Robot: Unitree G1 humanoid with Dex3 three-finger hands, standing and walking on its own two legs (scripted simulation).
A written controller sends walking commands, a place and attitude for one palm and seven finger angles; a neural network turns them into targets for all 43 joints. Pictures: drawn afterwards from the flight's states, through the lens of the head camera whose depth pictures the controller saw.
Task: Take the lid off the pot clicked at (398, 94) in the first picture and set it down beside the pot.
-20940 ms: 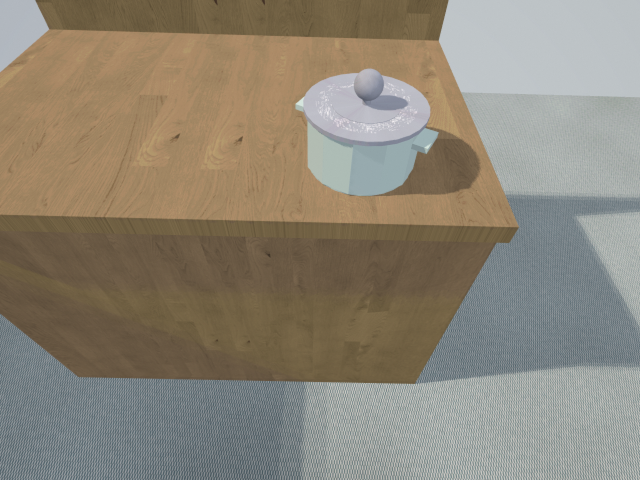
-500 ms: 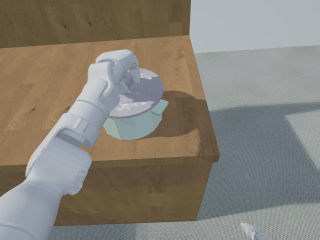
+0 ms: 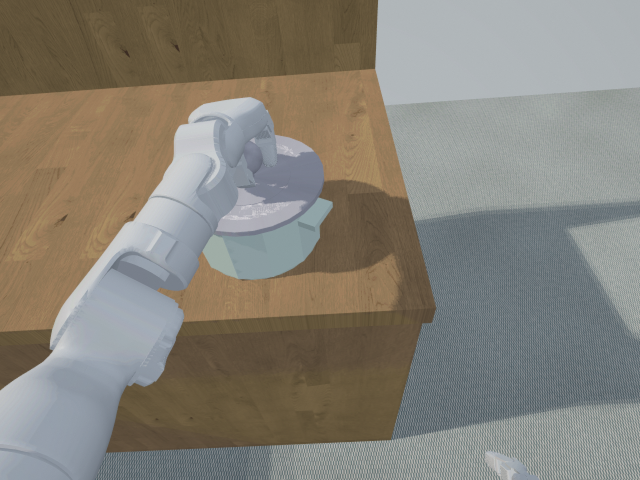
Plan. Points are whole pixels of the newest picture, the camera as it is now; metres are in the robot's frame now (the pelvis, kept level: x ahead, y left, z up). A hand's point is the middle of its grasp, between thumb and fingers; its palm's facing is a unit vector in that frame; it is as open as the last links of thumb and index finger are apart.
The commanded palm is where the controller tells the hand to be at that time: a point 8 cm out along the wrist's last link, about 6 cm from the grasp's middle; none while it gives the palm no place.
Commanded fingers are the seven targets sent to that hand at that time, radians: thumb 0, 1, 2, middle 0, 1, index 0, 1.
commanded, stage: lift the lid straight up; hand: left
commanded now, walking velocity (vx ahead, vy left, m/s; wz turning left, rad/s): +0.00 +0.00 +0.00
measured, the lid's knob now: (244, 158) +0.49 +0.09 +0.16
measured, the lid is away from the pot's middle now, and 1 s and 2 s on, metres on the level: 0.01 0.00 0.01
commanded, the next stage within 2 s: move the lid sideways beside the pot in 1.92 s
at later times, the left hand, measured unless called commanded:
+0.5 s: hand (235, 143) +0.45 +0.09 +0.21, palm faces -0.20 -0.08 -0.98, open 6.6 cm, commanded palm +0.43 +0.10 +0.29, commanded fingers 0.00 0.83 0.78 -0.97 -0.99 -0.98 -1.00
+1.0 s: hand (219, 108) +0.46 +0.10 +0.25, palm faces -0.15 -0.08 -0.99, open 6.6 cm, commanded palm +0.44 +0.11 +0.33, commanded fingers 0.00 0.83 0.78 -0.97 -0.99 -0.98 -1.00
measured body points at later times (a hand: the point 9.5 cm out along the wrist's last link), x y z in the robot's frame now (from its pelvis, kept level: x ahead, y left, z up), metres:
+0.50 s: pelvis -0.01 +0.00 +0.00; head +0.00 -0.04 +0.45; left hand +0.46 +0.09 +0.27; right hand +0.14 -0.24 -0.12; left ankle -0.02 +0.09 -0.74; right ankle -0.01 -0.12 -0.74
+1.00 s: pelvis -0.01 +0.00 +0.00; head +0.00 -0.04 +0.45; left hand +0.46 +0.10 +0.31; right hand +0.12 -0.25 -0.12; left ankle -0.02 +0.09 -0.74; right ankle -0.01 -0.12 -0.74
